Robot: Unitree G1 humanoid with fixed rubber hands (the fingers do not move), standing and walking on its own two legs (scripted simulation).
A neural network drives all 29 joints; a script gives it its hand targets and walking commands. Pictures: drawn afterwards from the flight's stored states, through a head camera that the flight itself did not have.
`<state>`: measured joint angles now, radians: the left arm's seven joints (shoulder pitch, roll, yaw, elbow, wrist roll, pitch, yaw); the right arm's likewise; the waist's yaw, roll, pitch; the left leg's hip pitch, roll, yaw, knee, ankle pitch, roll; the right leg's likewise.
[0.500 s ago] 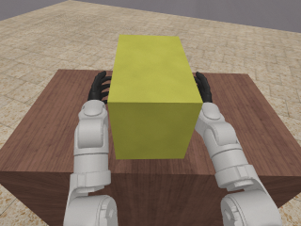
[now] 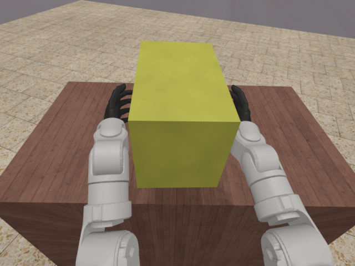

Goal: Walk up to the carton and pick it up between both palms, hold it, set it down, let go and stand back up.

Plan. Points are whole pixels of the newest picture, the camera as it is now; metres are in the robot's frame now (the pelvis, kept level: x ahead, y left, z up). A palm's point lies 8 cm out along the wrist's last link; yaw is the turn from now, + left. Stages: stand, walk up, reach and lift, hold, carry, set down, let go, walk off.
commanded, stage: hold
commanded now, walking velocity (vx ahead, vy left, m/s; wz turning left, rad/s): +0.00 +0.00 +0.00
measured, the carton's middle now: (177, 109) +0.42 +0.01 +0.17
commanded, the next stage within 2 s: set down in 1.54 s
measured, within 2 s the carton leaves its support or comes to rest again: neither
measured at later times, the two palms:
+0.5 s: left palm (114, 120) +0.36 +0.14 +0.18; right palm (240, 120) +0.36 -0.13 +0.18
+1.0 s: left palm (115, 120) +0.37 +0.14 +0.18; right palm (240, 119) +0.36 -0.13 +0.18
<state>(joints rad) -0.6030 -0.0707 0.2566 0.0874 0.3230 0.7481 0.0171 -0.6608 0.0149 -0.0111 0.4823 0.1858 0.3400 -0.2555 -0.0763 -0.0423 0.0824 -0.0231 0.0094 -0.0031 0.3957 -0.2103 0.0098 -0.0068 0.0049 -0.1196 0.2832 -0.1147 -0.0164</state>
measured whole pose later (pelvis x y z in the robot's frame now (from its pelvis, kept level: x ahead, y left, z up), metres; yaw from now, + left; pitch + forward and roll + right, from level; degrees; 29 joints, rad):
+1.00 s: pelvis +0.00 +0.00 +0.00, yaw +0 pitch -9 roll -1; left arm -0.62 -0.06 0.25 0.13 0.31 0.73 0.03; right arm -0.68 0.01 -0.02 0.51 0.18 0.34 -0.25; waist -0.08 -0.05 0.07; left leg -0.04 0.00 0.00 0.40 -0.21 0.01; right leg -0.03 0.00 -0.12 0.29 -0.12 -0.01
